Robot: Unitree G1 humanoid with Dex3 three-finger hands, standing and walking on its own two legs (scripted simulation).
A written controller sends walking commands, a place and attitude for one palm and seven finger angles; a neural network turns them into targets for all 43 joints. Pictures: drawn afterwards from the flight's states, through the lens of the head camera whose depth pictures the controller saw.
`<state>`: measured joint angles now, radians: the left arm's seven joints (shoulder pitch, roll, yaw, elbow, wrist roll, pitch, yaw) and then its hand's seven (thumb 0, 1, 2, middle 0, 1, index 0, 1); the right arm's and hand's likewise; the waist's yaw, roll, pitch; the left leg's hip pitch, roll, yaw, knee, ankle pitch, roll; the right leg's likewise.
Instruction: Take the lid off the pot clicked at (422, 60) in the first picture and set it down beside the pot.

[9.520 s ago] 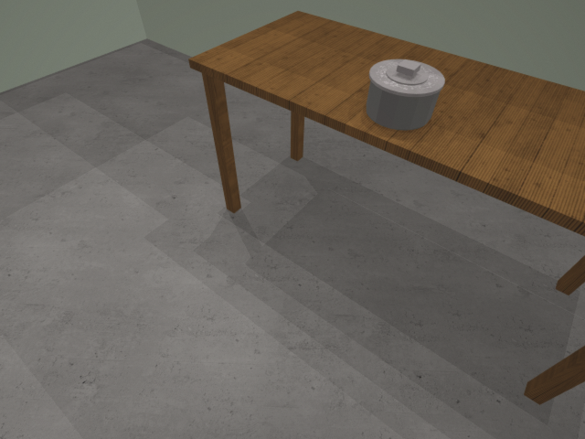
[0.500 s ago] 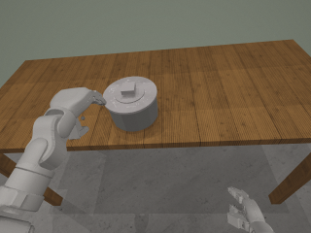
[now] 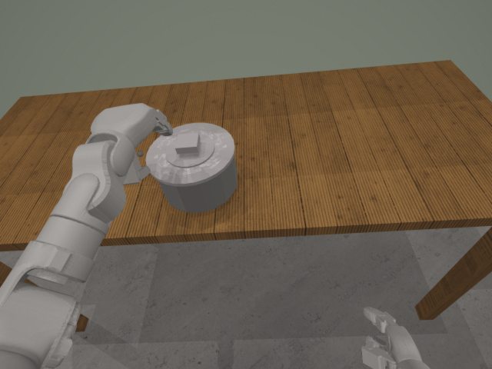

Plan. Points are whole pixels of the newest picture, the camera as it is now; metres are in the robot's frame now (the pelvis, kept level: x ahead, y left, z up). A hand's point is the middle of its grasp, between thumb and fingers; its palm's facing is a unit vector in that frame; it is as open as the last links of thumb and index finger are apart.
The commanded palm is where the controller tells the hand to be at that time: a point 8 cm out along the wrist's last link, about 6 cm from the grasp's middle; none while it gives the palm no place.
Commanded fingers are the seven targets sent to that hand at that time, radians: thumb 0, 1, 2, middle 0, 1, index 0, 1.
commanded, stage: move the open hand above the knob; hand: left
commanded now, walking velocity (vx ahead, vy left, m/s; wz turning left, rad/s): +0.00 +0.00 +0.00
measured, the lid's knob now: (188, 143) +0.52 +0.15 +0.08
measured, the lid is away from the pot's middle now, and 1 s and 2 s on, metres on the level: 0.00 0.00 0.00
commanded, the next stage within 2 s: lower the open fingers around the knob in 1.42 s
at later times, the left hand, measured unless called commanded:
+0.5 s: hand (175, 137) +0.45 +0.14 +0.16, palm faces -0.22 -0.03 -0.97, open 10.2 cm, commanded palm +0.45 +0.15 +0.21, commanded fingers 0.00 -0.34 1.48 -0.83 -0.08 -0.83 -0.08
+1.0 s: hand (175, 131) +0.48 +0.15 +0.14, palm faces -0.28 -0.06 -0.96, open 10.2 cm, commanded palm +0.48 +0.15 +0.21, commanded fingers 0.00 -0.34 1.48 -0.83 -0.08 -0.83 -0.08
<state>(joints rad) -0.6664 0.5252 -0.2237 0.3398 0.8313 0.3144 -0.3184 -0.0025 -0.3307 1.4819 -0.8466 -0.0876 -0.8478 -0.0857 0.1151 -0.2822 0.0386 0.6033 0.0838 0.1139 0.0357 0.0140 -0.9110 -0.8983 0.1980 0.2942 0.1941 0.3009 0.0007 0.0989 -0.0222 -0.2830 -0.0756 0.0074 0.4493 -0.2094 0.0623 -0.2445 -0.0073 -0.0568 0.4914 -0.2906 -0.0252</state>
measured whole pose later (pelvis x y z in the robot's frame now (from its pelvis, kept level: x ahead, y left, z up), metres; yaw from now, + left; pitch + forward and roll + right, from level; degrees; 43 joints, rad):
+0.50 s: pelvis +0.00 -0.01 +0.00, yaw +0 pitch +4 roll +1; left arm -0.89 0.47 -0.29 0.60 0.85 0.25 -0.35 0.00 -0.33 1.48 -0.85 -0.09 -0.85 -0.09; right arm 0.17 -0.29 0.03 0.65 0.08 0.10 -0.01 0.01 -0.91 -0.90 0.20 0.29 0.19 0.30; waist -0.05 0.08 -0.02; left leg -0.30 -0.07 0.00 0.46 -0.22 0.06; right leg -0.26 0.00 -0.06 0.49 -0.29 -0.04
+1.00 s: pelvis +0.01 +0.01 +0.00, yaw -2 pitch +7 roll +0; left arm -0.97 0.46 -0.26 0.81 0.88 0.27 -0.32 0.00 -0.33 1.48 -0.84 -0.09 -0.84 -0.08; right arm 0.26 -0.29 0.01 0.67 0.08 0.12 0.01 0.01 -0.91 -0.90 0.20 0.29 0.19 0.30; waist -0.08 0.08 -0.05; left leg -0.34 -0.07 0.03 0.44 -0.22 0.07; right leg -0.30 0.00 -0.03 0.47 -0.28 -0.02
